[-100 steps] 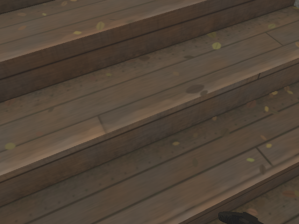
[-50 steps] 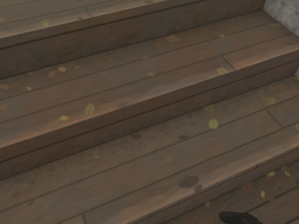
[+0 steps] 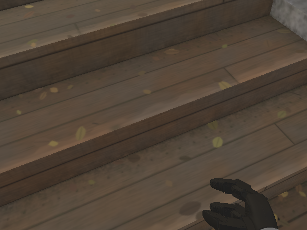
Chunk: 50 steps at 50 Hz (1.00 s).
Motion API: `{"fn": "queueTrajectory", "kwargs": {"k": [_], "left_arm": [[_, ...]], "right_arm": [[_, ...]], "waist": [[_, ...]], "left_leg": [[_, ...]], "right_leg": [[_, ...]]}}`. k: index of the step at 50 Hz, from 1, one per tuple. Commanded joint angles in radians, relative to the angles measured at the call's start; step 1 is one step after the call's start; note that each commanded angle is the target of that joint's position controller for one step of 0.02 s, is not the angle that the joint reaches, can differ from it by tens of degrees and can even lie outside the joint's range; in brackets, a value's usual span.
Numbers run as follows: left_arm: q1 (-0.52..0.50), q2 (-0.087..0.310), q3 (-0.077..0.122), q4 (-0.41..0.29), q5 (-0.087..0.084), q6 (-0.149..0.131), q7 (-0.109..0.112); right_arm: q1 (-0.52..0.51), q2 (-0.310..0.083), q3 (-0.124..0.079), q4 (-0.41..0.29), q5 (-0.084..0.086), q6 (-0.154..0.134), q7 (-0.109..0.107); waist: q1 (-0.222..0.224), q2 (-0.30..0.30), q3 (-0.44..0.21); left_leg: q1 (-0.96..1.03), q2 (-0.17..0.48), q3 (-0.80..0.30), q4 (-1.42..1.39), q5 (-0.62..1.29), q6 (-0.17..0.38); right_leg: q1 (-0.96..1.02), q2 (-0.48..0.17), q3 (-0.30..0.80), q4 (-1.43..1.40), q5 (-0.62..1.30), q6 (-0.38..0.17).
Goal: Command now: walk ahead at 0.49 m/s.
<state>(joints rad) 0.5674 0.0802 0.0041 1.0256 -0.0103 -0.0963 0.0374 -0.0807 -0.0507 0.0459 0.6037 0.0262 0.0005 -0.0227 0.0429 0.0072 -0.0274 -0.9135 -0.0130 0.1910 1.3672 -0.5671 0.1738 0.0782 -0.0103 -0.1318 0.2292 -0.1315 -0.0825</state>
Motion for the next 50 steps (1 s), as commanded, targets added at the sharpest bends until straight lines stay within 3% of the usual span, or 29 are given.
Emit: {"fn": "queueTrajectory", "kwargs": {"k": [1,2,3,5,7,8,10,12,14,16,19,22,25,27,28,29,30,31,32,33,34,35,36,37,38,40,43,47,50], "left_arm": [[-0.131,0.277,0.076,-0.178,-0.03,-0.054,-0.041],[-0.237,0.18,0.073,-0.24,0.012,-0.049,-0.09],[-0.235,0.095,0.061,-0.286,0.057,-0.041,-0.101],[-0.29,0.028,0.032,-0.362,0.069,-0.036,-0.09],[-0.237,-0.042,0.002,-0.366,0.047,-0.002,-0.064],[-0.249,-0.059,-0.008,-0.375,0.032,0.019,-0.057],[-0.272,-0.044,-0.015,-0.372,0.036,0.042,-0.04],[-0.317,0.031,-0.005,-0.396,0.05,0.047,-0.041],[-0.32,0.094,0.021,-0.366,0.035,0.036,-0.051],[-0.33,0.035,0.015,-0.333,0.043,0.036,-0.042],[-0.601,0.026,0.022,-0.429,0.054,0.03,-0.031],[-0.797,0.007,-0.002,-0.54,0.051,0.047,-0.031],[-0.829,-0.016,-0.023,-0.612,0.049,0.065,-0.04],[-0.745,-0.066,-0.056,-0.602,-0.009,0.082,-0.052],[-0.623,-0.009,-0.028,-0.541,-0.026,0.098,-0.039],[-0.385,0.038,0.0,-0.473,-0.021,0.092,-0.03],[-0.614,0.085,-0.024,-0.585,-0.024,0.144,-0.086],[-0.355,0.201,0.01,-0.448,-0.022,0.134,-0.073],[0.003,0.238,0.024,-0.315,0.128,0.156,-0.081],[0.07,0.343,0.071,-0.239,0.165,0.13,-0.081],[-0.068,0.363,0.068,-0.184,0.124,0.082,-0.074],[-0.254,0.285,0.046,-0.156,0.057,0.044,-0.073],[-0.433,0.127,0.002,-0.157,0.031,0.019,-0.076],[-0.529,-0.002,-0.036,-0.161,0.053,0.019,-0.082],[-0.573,-0.057,-0.055,-0.158,0.065,0.015,-0.075],[-0.514,-0.008,-0.044,-0.106,0.097,-0.006,-0.063],[-0.468,0.125,0.003,-0.107,0.084,-0.016,-0.05],[-0.462,0.177,0.011,-0.135,0.091,-0.022,-0.066],[-0.421,0.152,-0.005,-0.124,0.102,-0.028,-0.075]], "right_arm": [[0.474,-0.24,-0.102,0.078,-0.048,-0.013,-0.028],[0.509,-0.322,-0.134,0.145,-0.057,0.0,-0.031],[0.389,-0.299,-0.138,0.163,-0.053,-0.009,-0.025],[0.346,-0.166,-0.113,0.248,-0.056,-0.045,-0.011],[0.355,-0.039,-0.078,0.329,-0.074,-0.085,-0.002],[0.377,-0.029,-0.071,0.359,-0.076,-0.095,0.005],[0.408,-0.05,-0.074,0.386,-0.058,-0.117,0.026],[0.368,-0.095,-0.074,0.362,-0.042,-0.128,0.024],[0.462,-0.163,-0.083,0.357,-0.024,-0.146,0.008],[0.627,-0.169,-0.092,0.396,-0.034,-0.149,-0.017],[0.761,-0.18,-0.105,0.375,-0.081,-0.132,-0.045],[0.781,-0.153,-0.103,0.37,-0.081,-0.111,-0.044],[0.786,-0.149,-0.102,0.395,-0.067,-0.097,-0.054],[0.687,-0.167,-0.099,0.371,-0.027,-0.074,-0.051],[0.698,-0.202,-0.1,0.36,-0.019,-0.072,-0.038],[0.692,-0.277,-0.108,0.352,-0.002,-0.1,-0.017],[0.669,-0.332,-0.083,0.424,-0.121,-0.136,0.16],[0.621,-0.231,-0.061,0.326,-0.143,-0.146,0.238],[0.688,-0.309,-0.106,0.377,-0.068,-0.114,0.229],[0.668,-0.335,-0.147,0.409,-0.002,-0.091,0.213],[0.606,-0.294,-0.157,0.389,0.0,-0.099,0.183],[0.614,-0.207,-0.129,0.391,-0.038,-0.109,0.149],[0.588,-0.129,-0.1,0.407,-0.068,-0.106,0.13],[0.585,-0.109,-0.087,0.436,-0.06,-0.091,0.131],[0.575,-0.097,-0.084,0.446,-0.05,-0.08,0.132],[0.481,-0.123,-0.079,0.423,-0.038,-0.088,0.134],[0.373,-0.174,-0.088,0.405,-0.033,-0.109,0.143],[0.402,-0.266,-0.13,0.458,-0.057,-0.12,0.133],[0.348,-0.278,-0.14,0.445,-0.062,-0.112,0.108]], "waist": [[-0.288,-0.133,-0.277],[-0.259,0.176,-0.258],[-0.165,0.118,-0.196],[-0.054,-0.056,0.035],[0.034,-0.056,0.08],[0.046,-0.023,0.104],[0.058,-0.043,0.147],[0.084,-0.073,0.155],[0.045,-0.002,0.07],[-0.034,0.111,-0.002],[-0.145,0.131,0.058],[-0.165,0.063,0.143],[-0.137,0.059,0.135],[-0.089,0.054,0.072],[-0.064,0.047,-0.034],[0.035,0.138,-0.179],[0.159,0.284,-0.315],[0.157,-0.141,-0.516],[0.215,-0.204,-0.722],[0.196,-0.107,-0.478],[0.096,-0.093,-0.288],[-0.006,-0.07,-0.22],[-0.072,0.048,-0.192],[-0.12,0.05,-0.179],[-0.149,0.057,-0.146],[-0.17,0.088,-0.106],[-0.136,-0.032,-0.098],[-0.126,-0.071,-0.054],[-0.086,-0.01,-0.02]], "left_leg": [[0.777,0.07,-0.463,-0.461,-0.14,0.115],[0.806,0.236,-1.013,-0.933,-0.269,0.212],[0.745,0.269,-1.134,-1.035,-0.423,0.168],[0.505,0.264,-0.813,-0.967,-0.251,0.082],[0.427,0.216,-0.576,-0.967,0.031,0.018],[0.426,0.205,-0.494,-0.995,0.076,-0.001],[0.414,0.17,-0.348,-0.992,0.253,-0.027],[0.301,0.127,-0.207,-1.048,0.43,-0.029],[0.421,0.129,-0.172,-1.094,0.756,-0.022],[0.778,0.152,-0.215,-1.019,0.973,-0.004],[1.2,0.294,-0.387,-1.034,0.966,0.096],[1.231,0.305,-0.369,-1.102,0.832,0.077],[1.147,0.271,-0.282,-1.161,0.897,0.016],[0.837,0.239,-0.164,-1.308,1.219,0.002],[0.794,0.23,-0.145,-1.224,1.547,0.004],[0.797,0.261,-0.158,-1.035,1.921,-0.026],[0.529,0.28,-0.244,-1.047,2.098,-0.002],[0.216,0.181,-0.312,-0.655,1.528,-0.092],[0.346,-0.033,-0.367,-0.248,0.401,-0.101],[0.277,-0.091,-0.546,0.255,0.487,-0.098],[0.162,-0.079,-0.561,0.442,0.512,-0.104],[0.132,-0.032,-0.505,0.484,0.52,-0.108],[0.089,0.03,-0.448,0.486,0.553,-0.078],[0.106,0.068,-0.436,0.51,0.592,-0.04],[0.103,0.083,-0.439,0.483,0.592,-0.02],[0.077,0.096,-0.444,0.342,0.658,-0.003],[0.057,0.069,-0.34,0.314,0.54,-0.04],[0.018,0.024,-0.372,0.44,0.58,-0.055],[-0.164,0.017,-0.475,0.355,0.615,-0.054]], "right_leg": [[-0.399,-0.131,0.078,0.795,1.404,-0.058],[-0.713,0.139,0.138,1.236,0.054,-0.031],[-0.877,0.115,0.356,1.534,0.006,-0.052],[-1.005,0.066,0.277,1.665,0.081,-0.076],[-1.07,0.064,0.305,1.774,0.021,-0.074],[-1.136,0.059,0.313,1.781,-0.043,-0.068],[-1.197,0.041,0.308,1.71,-0.029,-0.054],[-1.04,0.003,0.189,1.37,0.112,-0.008],[-0.923,-0.03,0.068,1.188,0.2,0.024],[-1.116,-0.049,0.037,1.313,0.083,0.0],[-1.618,-0.081,0.093,1.595,-0.203,0.011],[-1.784,-0.107,0.073,1.649,-0.416,0.016],[-1.643,-0.134,0.067,1.457,-0.41,-0.004],[-0.988,-0.085,-0.035,1.033,-0.278,-0.083],[-0.717,0.028,-0.157,0.983,-0.26,-0.088],[-0.444,0.077,-0.122,0.957,-0.152,-0.116],[-0.171,0.14,0.044,0.798,0.041,-0.09],[0.253,-0.115,0.464,0.662,0.302,-0.289],[0.263,-0.341,0.863,0.348,0.475,-0.365],[-0.047,-0.371,0.999,0.183,0.213,-0.311],[-0.264,-0.351,0.867,0.142,-0.011,-0.267],[-0.386,-0.318,0.675,0.178,-0.177,-0.215],[-0.488,-0.273,0.503,0.214,-0.324,-0.157],[-0.581,-0.258,0.445,0.181,-0.332,-0.121],[-0.648,-0.235,0.375,0.164,-0.282,-0.092],[-0.675,-0.206,0.179,0.146,-0.123,0.006],[-0.624,-0.181,0.022,0.063,-0.152,0.014],[-0.559,-0.244,0.048,-0.002,-0.24,-0.029],[-0.362,-0.304,0.084,-0.008,-0.257,-0.07]]}}
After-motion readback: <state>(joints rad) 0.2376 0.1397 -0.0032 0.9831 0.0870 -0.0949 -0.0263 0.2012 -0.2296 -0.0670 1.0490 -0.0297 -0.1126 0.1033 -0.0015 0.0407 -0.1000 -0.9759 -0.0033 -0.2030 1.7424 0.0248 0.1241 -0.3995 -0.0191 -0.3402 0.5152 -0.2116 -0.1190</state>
